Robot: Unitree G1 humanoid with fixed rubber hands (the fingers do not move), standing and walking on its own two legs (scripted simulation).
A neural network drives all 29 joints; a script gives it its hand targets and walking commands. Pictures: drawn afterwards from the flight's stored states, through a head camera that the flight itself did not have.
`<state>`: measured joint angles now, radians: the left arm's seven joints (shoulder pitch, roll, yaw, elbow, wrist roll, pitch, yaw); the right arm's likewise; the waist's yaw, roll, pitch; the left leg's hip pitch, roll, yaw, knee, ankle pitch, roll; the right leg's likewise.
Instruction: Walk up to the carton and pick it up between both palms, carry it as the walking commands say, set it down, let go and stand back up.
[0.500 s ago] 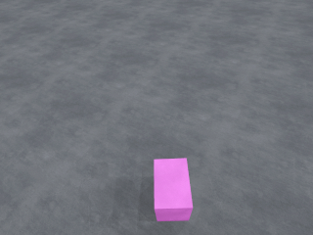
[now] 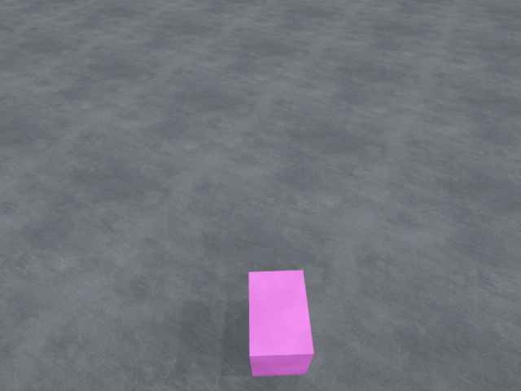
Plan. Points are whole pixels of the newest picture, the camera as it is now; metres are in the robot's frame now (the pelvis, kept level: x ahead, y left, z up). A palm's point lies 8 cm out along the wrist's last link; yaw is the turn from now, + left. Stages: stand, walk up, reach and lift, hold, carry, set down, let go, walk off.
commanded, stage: walk up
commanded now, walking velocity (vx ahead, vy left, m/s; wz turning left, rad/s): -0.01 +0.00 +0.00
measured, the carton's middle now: (277, 323) +0.44 -0.02 -0.65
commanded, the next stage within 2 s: none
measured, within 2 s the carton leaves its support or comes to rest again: neither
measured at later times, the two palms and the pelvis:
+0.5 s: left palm out of the picture -0.01 +0.22 -0.15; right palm out of the picture +0.02 -0.25 -0.15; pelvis +0.00 -0.02 -0.01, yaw +3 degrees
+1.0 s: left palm out of the picture -0.03 +0.22 -0.15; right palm out of the picture +0.03 -0.26 -0.14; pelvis -0.01 -0.03 -0.01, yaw +6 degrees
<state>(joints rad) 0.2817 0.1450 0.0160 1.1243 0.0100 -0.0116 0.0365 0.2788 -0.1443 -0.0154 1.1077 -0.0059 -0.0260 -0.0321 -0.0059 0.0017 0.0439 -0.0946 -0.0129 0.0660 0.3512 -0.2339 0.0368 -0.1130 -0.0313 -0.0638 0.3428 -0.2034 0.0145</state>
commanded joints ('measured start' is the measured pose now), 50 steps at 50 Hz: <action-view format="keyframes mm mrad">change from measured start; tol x2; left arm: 1 68 74 10 -4 -1 -6 5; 9 77 70 10 6 -2 -6 8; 11 45 121 28 -18 2 -3 18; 13 68 113 28 -23 3 4 22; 24 28 127 30 -40 7 12 19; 50 30 151 31 -97 9 22 11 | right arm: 1 57 -83 -10 -7 0 -6 -5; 10 85 -97 -16 7 -6 0 -14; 13 38 -111 -28 -31 -17 12 -6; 50 22 -139 -24 -107 -21 19 -4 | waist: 1 3 -7 18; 13 1 21 2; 19 -5 -12 -5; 50 -1 12 -6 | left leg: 1 -44 127 -107 -60 199 6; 10 -41 146 -105 -43 219 -4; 11 -99 148 -116 -7 254 8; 12 -113 150 -112 17 257 14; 15 -159 135 -107 35 221 7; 20 -148 114 -91 65 214 -6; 35 -198 123 -144 46 171 6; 50 -226 115 -150 64 191 4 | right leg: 1 7 -86 74 -35 185 -40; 9 2 -88 74 -26 213 -44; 12 -8 -93 17 61 121 -28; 18 -20 -125 31 50 143 -55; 28 -33 -125 11 41 33 -60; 50 -5 -133 -16 38 -24 -71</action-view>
